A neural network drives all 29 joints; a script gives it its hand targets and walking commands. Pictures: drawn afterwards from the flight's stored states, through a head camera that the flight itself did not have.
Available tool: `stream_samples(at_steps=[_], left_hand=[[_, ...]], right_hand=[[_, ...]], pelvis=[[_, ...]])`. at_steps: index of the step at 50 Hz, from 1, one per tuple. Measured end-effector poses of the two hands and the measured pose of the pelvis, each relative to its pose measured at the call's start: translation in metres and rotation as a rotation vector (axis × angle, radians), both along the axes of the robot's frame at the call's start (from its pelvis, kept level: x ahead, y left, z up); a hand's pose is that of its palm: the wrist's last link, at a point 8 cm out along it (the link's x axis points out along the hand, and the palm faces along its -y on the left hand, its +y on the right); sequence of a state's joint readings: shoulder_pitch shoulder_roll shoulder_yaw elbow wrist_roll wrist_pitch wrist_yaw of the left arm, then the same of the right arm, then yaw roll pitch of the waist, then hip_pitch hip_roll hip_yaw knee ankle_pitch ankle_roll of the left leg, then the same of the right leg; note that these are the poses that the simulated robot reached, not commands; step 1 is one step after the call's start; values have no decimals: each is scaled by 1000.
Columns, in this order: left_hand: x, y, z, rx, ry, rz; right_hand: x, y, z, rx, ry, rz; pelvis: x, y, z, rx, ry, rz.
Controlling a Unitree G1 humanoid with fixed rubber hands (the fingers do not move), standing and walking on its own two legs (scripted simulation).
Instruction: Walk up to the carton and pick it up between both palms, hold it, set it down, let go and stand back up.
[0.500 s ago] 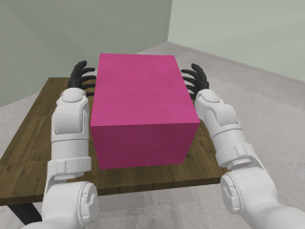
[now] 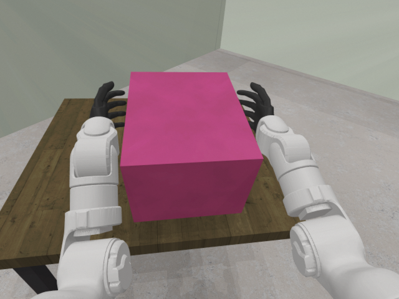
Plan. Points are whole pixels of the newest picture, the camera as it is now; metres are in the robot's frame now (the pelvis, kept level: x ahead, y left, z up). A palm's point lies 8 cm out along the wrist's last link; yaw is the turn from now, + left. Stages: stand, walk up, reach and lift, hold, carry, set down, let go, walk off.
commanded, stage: hold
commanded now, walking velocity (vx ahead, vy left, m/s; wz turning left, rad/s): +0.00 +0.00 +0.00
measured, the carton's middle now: (184, 140) +0.39 +0.01 +0.16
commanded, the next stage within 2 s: none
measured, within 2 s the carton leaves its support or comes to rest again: neither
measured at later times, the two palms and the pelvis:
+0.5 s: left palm (104, 118) +0.36 +0.15 +0.23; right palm (266, 118) +0.37 -0.15 +0.23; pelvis +0.00 +0.00 +0.00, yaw +0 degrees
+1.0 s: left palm (101, 118) +0.36 +0.16 +0.23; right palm (264, 117) +0.37 -0.15 +0.23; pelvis +0.00 -0.01 +0.00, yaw +0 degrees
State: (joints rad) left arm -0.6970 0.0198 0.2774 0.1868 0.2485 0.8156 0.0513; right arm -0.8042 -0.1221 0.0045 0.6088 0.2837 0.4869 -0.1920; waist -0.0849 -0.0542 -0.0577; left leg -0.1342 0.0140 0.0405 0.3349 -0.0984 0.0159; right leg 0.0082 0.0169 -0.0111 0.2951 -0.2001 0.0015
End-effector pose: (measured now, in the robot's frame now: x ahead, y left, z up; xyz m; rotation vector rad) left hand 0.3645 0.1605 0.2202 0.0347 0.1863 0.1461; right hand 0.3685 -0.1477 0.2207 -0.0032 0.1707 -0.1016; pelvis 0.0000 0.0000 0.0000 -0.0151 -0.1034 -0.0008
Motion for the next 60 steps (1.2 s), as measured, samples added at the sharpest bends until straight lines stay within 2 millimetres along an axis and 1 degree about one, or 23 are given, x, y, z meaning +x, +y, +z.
stream_samples(at_steps=[3, 11, 19, 31, 36, 44, 60], left_hand=[[-1, 1, 0, -9, -10, -1], [-3, 1, 7, -4, -25, 2], [1, -5, 11, 18, -19, -8], [-2, -4, 6, 6, -7, 0], [-4, -2, 7, -4, -20, 2], [0, -2, 10, 3, -16, 1], [-1, -3, 5, 0, -11, -11]], right_hand=[[-2, 1, 0, 0, -9, -1], [-3, 1, 5, 29, -24, -6], [-1, -4, 6, 18, -19, -9], [-2, -4, 2, 13, -8, -1], [-3, -2, 5, 9, -20, 1], [0, -2, 8, 26, -16, -4], [-3, -3, 3, 18, -12, -12]], pelvis=[[2, 0, 0, -1, 1, 4], [2, 1, -1, -1, -9, 0], [0, 0, 0, 0, 2, -2], [0, -5, 0, 3, -5, 1], [-1, -6, -1, 3, -4, 6], [-1, -6, -1, 4, 0, 4], [1, -3, -1, 3, -11, 3]])
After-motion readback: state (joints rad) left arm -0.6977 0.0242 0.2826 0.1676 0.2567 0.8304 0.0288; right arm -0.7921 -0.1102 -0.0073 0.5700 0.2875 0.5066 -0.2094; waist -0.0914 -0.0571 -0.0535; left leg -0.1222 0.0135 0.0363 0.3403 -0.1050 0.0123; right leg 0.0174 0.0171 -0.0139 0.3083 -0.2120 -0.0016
